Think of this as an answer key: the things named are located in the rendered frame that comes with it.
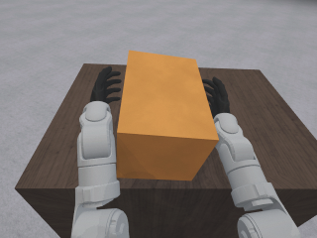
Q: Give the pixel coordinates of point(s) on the pedestal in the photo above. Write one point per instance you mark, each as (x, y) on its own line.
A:
(169, 208)

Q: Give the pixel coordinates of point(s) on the left robot forearm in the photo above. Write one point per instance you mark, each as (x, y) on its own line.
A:
(96, 155)

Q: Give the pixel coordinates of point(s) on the carton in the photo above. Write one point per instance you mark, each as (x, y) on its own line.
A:
(165, 129)

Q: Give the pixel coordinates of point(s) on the right robot forearm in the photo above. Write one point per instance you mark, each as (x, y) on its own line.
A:
(250, 190)

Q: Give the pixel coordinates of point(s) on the left robot upper arm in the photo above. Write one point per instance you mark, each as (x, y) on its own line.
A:
(101, 223)

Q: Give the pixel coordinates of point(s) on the right robot hand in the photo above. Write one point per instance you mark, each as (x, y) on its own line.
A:
(219, 99)

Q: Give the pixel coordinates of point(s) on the right robot upper arm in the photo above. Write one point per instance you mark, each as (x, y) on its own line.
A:
(272, 223)

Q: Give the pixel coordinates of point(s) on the left robot hand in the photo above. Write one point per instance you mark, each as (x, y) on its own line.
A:
(100, 91)

